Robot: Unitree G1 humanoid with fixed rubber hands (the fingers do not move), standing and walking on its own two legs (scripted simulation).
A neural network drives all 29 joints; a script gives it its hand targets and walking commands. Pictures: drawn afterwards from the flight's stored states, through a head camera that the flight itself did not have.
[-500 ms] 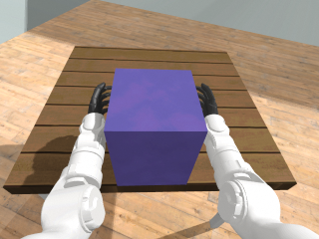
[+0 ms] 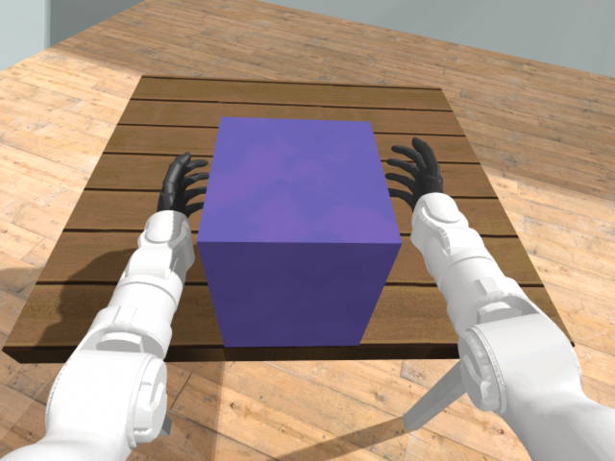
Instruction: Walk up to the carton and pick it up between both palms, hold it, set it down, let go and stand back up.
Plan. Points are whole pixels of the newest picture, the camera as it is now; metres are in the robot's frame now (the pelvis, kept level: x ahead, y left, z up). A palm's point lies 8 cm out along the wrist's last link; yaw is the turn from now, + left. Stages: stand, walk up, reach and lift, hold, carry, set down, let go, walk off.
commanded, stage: set down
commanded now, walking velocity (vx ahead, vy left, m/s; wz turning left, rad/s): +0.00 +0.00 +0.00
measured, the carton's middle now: (294, 239) +0.41 +0.04 +0.06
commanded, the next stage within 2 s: none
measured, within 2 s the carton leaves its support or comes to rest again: neither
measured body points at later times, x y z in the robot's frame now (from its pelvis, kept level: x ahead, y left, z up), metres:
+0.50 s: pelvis -0.01 -0.01 +0.00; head +0.00 +0.01 +0.45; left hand +0.35 +0.21 +0.08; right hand +0.37 -0.18 +0.09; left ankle +0.04 +0.14 -0.74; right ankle +0.00 -0.13 -0.74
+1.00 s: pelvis +0.00 +0.00 +0.01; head +0.01 +0.02 +0.46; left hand +0.28 +0.21 +0.06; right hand +0.32 -0.19 +0.07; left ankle +0.04 +0.14 -0.74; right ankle +0.00 -0.13 -0.74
